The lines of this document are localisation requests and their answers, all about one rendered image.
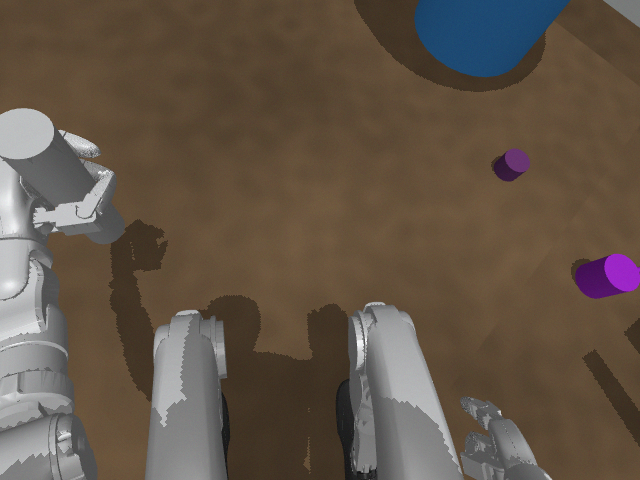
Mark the right robot hand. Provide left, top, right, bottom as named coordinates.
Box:
left=460, top=396, right=538, bottom=480

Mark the right robot arm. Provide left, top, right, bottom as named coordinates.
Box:
left=504, top=463, right=552, bottom=480

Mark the left robot arm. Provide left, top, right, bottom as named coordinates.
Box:
left=0, top=237, right=98, bottom=480

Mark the left robot hand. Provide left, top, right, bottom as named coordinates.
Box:
left=0, top=130, right=117, bottom=246

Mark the right robot foot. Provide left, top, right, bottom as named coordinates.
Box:
left=336, top=379, right=378, bottom=480

